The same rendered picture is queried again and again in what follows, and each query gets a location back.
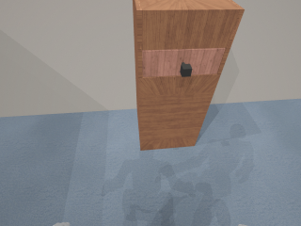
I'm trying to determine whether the handle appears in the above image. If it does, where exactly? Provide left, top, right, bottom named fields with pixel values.
left=180, top=62, right=193, bottom=77

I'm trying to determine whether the cabinet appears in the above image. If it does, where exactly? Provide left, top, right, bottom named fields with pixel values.
left=133, top=0, right=245, bottom=151

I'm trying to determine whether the drawer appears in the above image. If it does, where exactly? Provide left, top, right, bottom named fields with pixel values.
left=142, top=48, right=226, bottom=77

